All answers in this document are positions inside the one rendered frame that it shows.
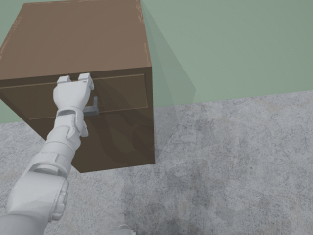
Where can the left robot forearm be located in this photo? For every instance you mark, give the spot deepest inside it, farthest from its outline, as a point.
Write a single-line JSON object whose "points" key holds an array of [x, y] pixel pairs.
{"points": [[58, 150]]}

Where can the left robot shin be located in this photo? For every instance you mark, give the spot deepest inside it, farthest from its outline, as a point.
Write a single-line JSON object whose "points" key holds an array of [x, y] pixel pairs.
{"points": [[123, 227]]}

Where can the handle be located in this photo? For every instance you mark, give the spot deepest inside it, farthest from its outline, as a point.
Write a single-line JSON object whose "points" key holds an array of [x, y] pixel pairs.
{"points": [[91, 110]]}

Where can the left robot upper arm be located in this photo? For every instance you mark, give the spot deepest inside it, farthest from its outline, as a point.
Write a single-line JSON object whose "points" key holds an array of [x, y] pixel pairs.
{"points": [[39, 199]]}

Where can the drawer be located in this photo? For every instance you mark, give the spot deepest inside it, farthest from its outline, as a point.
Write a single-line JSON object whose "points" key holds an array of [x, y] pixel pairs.
{"points": [[113, 93]]}

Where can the left robot hand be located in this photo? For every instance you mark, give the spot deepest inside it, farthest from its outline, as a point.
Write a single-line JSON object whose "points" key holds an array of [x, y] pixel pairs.
{"points": [[74, 94]]}

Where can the cabinet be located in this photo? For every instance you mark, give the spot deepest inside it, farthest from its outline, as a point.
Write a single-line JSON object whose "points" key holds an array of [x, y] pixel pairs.
{"points": [[105, 38]]}

